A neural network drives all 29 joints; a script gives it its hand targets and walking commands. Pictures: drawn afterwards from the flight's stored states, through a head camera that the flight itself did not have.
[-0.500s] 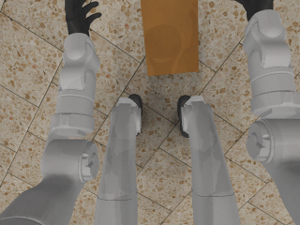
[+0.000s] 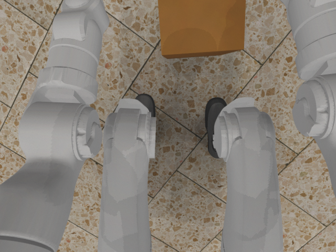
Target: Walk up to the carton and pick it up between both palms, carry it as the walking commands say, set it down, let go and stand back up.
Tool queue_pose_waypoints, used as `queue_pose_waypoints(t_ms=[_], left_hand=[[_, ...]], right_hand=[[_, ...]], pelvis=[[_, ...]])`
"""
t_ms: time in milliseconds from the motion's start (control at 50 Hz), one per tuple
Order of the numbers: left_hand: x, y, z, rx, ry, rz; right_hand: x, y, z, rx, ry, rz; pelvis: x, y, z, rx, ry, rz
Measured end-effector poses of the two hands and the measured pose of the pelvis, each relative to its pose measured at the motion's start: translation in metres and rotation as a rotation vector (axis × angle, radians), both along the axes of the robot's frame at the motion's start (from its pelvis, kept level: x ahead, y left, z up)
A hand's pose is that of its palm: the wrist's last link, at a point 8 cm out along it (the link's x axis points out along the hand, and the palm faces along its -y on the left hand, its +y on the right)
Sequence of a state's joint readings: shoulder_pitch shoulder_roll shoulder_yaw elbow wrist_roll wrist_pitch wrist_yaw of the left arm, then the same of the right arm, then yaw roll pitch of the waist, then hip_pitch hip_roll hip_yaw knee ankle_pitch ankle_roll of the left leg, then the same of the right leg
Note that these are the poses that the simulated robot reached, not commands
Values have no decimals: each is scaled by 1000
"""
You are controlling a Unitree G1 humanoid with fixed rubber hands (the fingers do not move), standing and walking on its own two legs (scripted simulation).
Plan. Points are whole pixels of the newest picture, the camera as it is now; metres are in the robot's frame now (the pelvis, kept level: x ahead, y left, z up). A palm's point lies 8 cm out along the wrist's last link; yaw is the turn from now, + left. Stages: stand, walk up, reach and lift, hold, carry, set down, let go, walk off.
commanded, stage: reach and lift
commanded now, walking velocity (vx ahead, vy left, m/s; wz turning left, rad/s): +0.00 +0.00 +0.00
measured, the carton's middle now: out of the picture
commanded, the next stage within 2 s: none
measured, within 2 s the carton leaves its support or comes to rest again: neither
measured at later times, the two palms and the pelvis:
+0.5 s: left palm out of the picture +0.58 +0.17 -0.27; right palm out of the picture +0.58 -0.17 -0.27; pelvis +0.07 +0.00 -0.06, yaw +1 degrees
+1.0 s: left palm out of the picture +0.57 +0.14 -0.23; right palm out of the picture +0.58 -0.16 -0.24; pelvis +0.04 +0.00 -0.06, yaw +0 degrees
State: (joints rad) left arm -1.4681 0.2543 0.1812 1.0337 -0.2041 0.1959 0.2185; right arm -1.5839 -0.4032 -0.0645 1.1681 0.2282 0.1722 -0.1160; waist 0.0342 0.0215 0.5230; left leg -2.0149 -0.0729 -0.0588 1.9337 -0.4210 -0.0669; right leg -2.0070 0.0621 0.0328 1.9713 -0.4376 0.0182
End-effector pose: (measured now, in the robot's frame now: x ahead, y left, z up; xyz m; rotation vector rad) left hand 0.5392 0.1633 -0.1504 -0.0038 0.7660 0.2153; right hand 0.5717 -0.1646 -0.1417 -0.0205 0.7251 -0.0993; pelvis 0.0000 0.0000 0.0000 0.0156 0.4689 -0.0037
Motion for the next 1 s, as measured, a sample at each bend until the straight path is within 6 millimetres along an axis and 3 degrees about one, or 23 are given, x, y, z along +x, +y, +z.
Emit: queue_pose_waypoints(t_ms=[140,240,300,380,460,520,640,740,840,1000], left_hand=[[14,-4,-39,-11,-7,-21],[20,-18,-74,-4,37,-81],[34,-14,-81,16,27,-87],[53,-3,-79,24,-57,-69],[45,0,-106,31,31,-101],[39,9,-121,45,61,-116],[24,24,-116,46,8,-83],[11,12,-107,6,22,-127],[19,7,-92,3,6,-102],[29,-28,-84,-37,30,-122]], right_hand=[[5,0,-46,-20,2,-5],[3,-11,-83,-27,31,-8],[1,-12,-103,-14,40,-4],[4,-5,-114,2,2,34],[6,-5,-128,-19,20,83],[10,-13,-131,-14,-19,63],[-3,-14,-136,-3,8,55],[-9,-6,-123,-8,3,88],[0,-4,-100,6,-30,44],[4,3,-98,-2,1,58]], pelvis=[[14,-3,-26,2,26,7],[33,-2,-33,-3,65,3],[46,-2,-37,-3,81,2],[61,-2,-44,9,81,3],[69,0,-55,7,89,8],[70,2,-61,3,88,8],[67,4,-70,5,53,-2],[55,6,-71,-2,18,5],[43,6,-69,-7,3,1],[42,5,-65,-3,45,4]])
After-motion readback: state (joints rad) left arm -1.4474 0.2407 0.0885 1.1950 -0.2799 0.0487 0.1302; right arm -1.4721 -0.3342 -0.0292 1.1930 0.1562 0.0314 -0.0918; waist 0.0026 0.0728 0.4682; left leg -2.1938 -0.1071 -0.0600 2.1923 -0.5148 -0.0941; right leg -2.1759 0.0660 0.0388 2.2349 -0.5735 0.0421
